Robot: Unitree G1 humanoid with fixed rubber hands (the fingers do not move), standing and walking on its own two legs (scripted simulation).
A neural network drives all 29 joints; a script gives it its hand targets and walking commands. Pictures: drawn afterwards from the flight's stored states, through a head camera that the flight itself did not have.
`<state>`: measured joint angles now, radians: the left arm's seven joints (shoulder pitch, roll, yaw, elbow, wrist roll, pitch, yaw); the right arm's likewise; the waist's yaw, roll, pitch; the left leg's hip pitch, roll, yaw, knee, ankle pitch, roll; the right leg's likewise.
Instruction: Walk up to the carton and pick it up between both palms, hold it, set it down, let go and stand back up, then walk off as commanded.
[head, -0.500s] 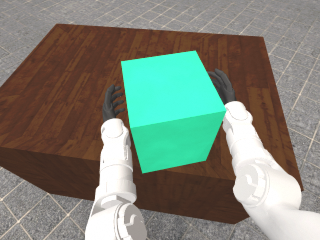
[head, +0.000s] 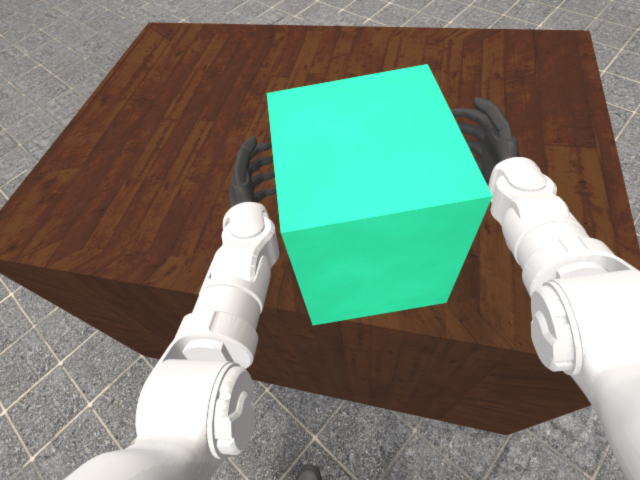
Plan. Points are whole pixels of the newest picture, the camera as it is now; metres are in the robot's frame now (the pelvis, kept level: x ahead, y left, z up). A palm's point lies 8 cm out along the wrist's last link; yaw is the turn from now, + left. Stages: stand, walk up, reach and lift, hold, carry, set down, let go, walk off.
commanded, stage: set down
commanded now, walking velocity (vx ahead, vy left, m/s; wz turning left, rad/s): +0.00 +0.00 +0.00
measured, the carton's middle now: (364, 207) +0.46 +0.04 +0.03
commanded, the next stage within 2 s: none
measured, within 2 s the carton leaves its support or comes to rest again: neither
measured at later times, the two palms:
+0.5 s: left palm (235, 176) +0.42 +0.19 +0.12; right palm (573, 114) +0.53 -0.18 +0.13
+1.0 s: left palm (183, 128) +0.41 +0.22 +0.21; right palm (591, 57) +0.52 -0.16 +0.21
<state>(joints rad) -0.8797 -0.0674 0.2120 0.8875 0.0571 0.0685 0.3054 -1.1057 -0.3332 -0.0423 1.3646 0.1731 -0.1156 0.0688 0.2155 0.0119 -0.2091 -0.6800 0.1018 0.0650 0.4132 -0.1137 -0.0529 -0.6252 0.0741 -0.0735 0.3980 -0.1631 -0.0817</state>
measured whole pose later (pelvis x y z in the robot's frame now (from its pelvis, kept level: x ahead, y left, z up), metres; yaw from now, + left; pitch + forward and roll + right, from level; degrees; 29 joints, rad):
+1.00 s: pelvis +0.01 +0.01 +0.01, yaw +1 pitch +15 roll +0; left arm -0.87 0.03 0.20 0.28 -0.08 0.73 0.29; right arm -1.16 -0.59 0.12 1.06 0.42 0.29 0.19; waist 0.18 0.02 -0.18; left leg -0.49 0.05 0.02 0.32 -0.10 -0.04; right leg -0.44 0.06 -0.01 0.34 -0.17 -0.06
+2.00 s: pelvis +0.00 +0.00 +0.01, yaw +1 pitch +6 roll +1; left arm -0.36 -0.05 0.09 0.06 -0.03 0.56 0.29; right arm -0.59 -0.54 0.08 0.72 0.41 0.11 0.18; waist 0.09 0.00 -0.07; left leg -0.31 0.06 0.01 0.31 -0.11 -0.06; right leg -0.29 0.08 0.02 0.37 -0.19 -0.08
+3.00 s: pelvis +0.01 +0.00 +0.01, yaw +0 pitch +1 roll +1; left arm 0.12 -0.09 -0.06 0.09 0.06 0.14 0.28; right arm -0.06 -0.46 0.12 0.69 0.41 -0.28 0.22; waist 0.08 -0.04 -0.01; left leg -0.21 0.05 0.02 0.34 -0.16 -0.05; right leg -0.19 0.07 0.04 0.40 -0.24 -0.07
